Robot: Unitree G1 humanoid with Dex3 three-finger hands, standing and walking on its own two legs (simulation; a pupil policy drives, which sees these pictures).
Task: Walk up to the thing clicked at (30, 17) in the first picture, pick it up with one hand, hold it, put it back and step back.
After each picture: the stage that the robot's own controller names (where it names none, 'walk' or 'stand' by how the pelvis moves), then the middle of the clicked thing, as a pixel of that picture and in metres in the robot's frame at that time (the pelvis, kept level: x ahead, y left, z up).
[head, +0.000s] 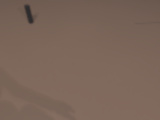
stand; (29, 14) +1.92 +0.64 -0.65
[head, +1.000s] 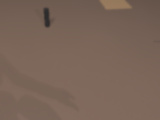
walk; (46, 17) +1.85 +0.31 -0.63
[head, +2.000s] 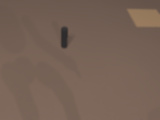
walk; (64, 38) +1.33 +0.11 -0.65
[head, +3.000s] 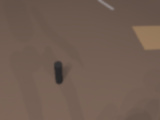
walk; (58, 73) +0.87 +0.16 -0.65
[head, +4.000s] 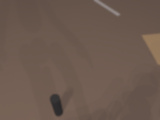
walk; (57, 105) +0.55 +0.18 -0.64
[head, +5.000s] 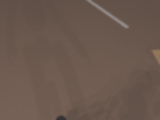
stand; out of the picture +0.42 +0.13 -0.65
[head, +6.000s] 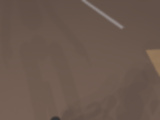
stand; out of the picture +0.42 +0.16 -0.65
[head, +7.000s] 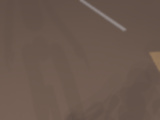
stand; out of the picture +0.40 +0.15 -0.66
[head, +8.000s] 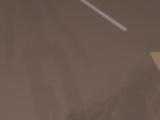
stand; out of the picture +0.40 +0.15 -0.66
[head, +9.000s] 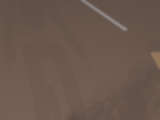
stand; out of the picture +0.39 +0.14 -0.66
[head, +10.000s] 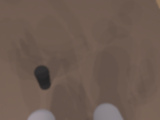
go down; (43, 79) +0.46 +0.14 -0.43
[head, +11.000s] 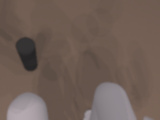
go down; (28, 56) +0.50 +0.16 -0.29
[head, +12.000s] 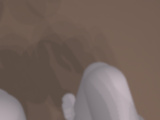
close in; out of the picture +0.49 +0.21 -0.18
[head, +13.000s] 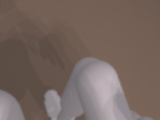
close; out of the picture +0.48 +0.23 -0.18
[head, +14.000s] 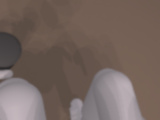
lift; (2, 57) +0.38 +0.20 -0.10
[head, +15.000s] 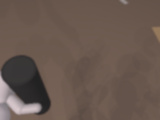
lift; (32, 91) +0.30 +0.14 +0.06
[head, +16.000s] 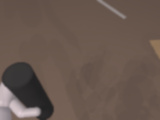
hold; (33, 96) +0.30 +0.15 +0.05
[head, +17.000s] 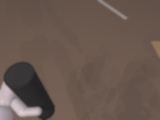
hold; (35, 96) +0.30 +0.15 +0.05
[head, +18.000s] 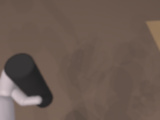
crouch; (34, 85) +0.34 +0.14 +0.00
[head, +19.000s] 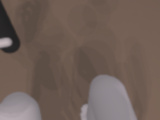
lower; out of the picture +0.50 +0.16 -0.03
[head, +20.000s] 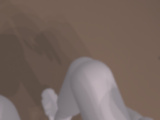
lower; out of the picture +0.46 +0.23 -0.18
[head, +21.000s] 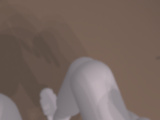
lower; out of the picture +0.45 +0.23 -0.19
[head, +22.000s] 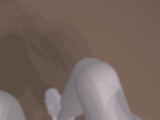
lower; out of the picture +0.45 +0.22 -0.18
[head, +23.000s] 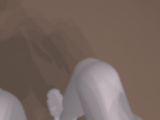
lower; out of the picture +0.44 +0.22 -0.17
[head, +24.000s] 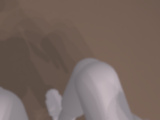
open; out of the picture +0.44 +0.20 -0.18
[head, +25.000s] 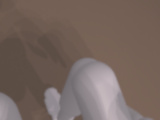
rise; out of the picture +0.44 +0.20 -0.18
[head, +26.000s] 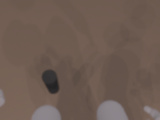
walk; (51, 83) +0.43 +0.13 -0.41
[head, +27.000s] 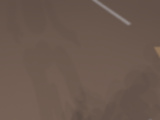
stand; out of the picture +0.37 +0.10 -0.60
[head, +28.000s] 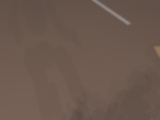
stand; out of the picture +0.37 +0.11 -0.60
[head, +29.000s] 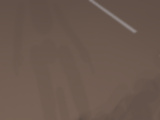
stand; out of the picture +0.39 +0.09 -0.65
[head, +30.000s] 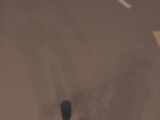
walk; (66, 111) +0.43 +0.07 -0.63
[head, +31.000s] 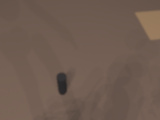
walk; (62, 84) +0.62 +0.11 -0.63
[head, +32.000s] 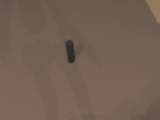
walk; (70, 52) +0.96 +0.13 -0.63
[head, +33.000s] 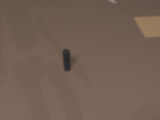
stand; (66, 60) +1.04 +0.12 -0.64
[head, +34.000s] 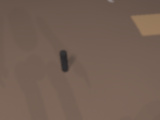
stand; (64, 61) +1.04 +0.15 -0.66
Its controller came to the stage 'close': yes
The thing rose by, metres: 0.69
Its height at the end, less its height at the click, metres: +0.00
